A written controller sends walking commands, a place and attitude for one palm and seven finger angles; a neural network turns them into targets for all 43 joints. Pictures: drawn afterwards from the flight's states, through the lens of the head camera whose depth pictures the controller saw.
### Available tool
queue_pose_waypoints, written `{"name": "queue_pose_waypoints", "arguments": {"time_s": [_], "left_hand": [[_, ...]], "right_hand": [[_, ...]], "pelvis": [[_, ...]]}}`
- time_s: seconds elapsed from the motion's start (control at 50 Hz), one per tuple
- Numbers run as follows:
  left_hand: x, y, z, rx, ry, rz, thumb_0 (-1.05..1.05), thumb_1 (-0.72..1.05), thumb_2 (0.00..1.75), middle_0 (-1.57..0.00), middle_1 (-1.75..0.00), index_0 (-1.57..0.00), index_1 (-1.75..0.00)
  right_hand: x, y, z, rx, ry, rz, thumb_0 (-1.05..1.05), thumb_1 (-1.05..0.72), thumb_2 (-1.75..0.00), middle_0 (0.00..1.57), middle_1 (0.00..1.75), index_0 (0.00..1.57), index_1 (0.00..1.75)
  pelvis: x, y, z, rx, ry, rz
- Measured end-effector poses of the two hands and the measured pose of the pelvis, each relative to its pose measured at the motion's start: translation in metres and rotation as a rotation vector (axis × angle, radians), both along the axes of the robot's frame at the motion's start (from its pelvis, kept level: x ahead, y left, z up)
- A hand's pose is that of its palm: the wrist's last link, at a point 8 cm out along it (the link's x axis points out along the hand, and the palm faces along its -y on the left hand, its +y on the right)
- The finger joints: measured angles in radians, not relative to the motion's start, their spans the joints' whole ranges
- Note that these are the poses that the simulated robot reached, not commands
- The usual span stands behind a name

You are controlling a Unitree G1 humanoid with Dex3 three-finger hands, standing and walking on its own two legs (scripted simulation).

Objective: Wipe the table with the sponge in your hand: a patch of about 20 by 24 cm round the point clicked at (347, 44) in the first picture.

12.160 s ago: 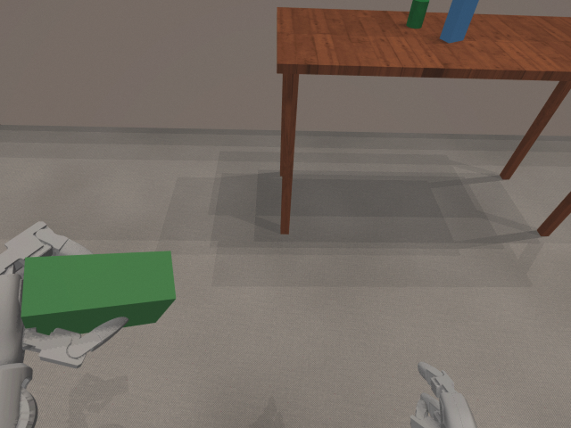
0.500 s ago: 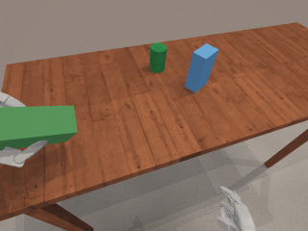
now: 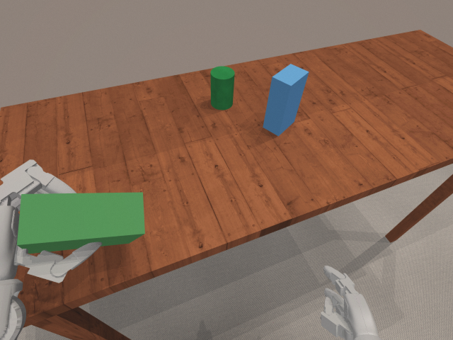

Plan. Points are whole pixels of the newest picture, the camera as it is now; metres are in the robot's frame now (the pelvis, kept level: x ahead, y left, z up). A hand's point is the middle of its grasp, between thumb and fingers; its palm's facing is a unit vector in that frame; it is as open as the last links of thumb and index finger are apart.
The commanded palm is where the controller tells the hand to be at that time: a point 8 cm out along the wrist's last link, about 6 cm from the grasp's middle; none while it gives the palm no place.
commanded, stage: come to a stop and stand still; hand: left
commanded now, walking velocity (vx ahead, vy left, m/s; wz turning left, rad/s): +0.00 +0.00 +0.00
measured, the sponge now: (103, 222) +0.24 +0.19 +0.14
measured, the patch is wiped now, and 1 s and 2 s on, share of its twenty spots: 0.00 0.00 0.00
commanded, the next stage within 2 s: look again from close up in 0.64 s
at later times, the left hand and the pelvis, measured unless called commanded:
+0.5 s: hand (46, 212) +0.24 +0.26 +0.16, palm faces +0.37 -0.85 -0.37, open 9.5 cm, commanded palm +0.18 +0.29 +0.18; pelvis +0.02 +0.00 +0.00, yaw +1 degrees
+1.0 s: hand (29, 220) +0.22 +0.27 +0.16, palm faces +0.39 -0.84 -0.37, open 9.5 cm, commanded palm +0.17 +0.30 +0.18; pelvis +0.01 +0.02 +0.00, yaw +1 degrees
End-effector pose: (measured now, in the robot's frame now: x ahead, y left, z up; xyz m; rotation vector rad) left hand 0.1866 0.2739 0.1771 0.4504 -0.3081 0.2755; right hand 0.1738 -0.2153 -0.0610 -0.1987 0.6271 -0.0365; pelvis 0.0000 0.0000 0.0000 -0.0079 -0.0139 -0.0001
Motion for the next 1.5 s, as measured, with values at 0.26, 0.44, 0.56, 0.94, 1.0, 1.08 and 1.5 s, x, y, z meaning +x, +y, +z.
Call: {"name": "queue_pose_waypoints", "arguments": {"time_s": [0.26, 0.44, 0.56, 0.94, 1.0, 1.08, 1.5], "left_hand": [[-0.004, 0.026, -0.004, -0.043, -0.018, 0.134, -0.01, -0.44, 1.03, -0.79, -1.37, -0.79, -1.38], [0.013, 0.019, -0.006, -0.031, 0.011, 0.054, -0.01, -0.44, 1.03, -0.79, -1.38, -0.79, -1.38], [0.009, 0.027, -0.003, -0.012, 0.017, 0.064, -0.01, -0.44, 1.03, -0.79, -1.38, -0.79, -1.38], [-0.001, 0.035, -0.004, -0.027, 0.013, 0.086, -0.01, -0.44, 1.03, -0.79, -1.38, -0.79, -1.38], [-0.002, 0.035, -0.003, -0.019, 0.018, 0.085, -0.01, -0.44, 1.03, -0.79, -1.38, -0.79, -1.38], [-0.004, 0.035, -0.004, -0.017, 0.026, 0.089, -0.01, -0.44, 1.03, -0.79, -1.38, -0.79, -1.38], [-0.009, -0.006, 0.022, 0.204, 0.165, 0.099, -0.01, -0.44, 1.04, -0.79, -1.38, -0.79, -1.38]], "right_hand": [[0.009, 0.0, -0.002, -0.064, 0.071, 0.034, 0.02, -0.91, -0.9, 0.2, 0.3, 0.2, 0.3], [0.032, 0.004, 0.014, -0.068, 0.006, 0.005, 0.01, -0.91, -0.9, 0.2, 0.3, 0.2, 0.3], [0.034, 0.008, 0.015, -0.073, 0.014, 0.005, 0.01, -0.91, -0.9, 0.2, 0.3, 0.2, 0.3], [0.016, 0.022, 0.005, -0.059, 0.065, 0.009, 0.01, -0.91, -0.9, 0.2, 0.3, 0.2, 0.3], [0.014, 0.021, 0.004, -0.057, 0.068, 0.004, 0.01, -0.91, -0.9, 0.2, 0.3, 0.2, 0.3], [0.012, 0.018, 0.003, -0.059, 0.074, -0.002, 0.01, -0.91, -0.9, 0.2, 0.3, 0.2, 0.3], [0.051, 0.007, 0.002, -0.015, -0.005, 0.153, 0.01, -0.91, -0.9, 0.2, 0.3, 0.2, 0.3]], "pelvis": [[0.013, -0.001, 0.003, -0.016, -0.001, 0.021], [0.019, 0.004, 0.004, -0.019, 0.002, 0.015], [0.02, 0.007, 0.004, -0.022, 0.001, 0.015], [0.012, 0.016, 0.004, -0.023, -0.012, 0.022], [0.011, 0.016, 0.004, -0.022, -0.011, 0.021], [0.011, 0.016, 0.004, -0.023, -0.012, 0.022], [-0.001, -0.024, -0.007, 0.004, 0.002, 0.055]]}}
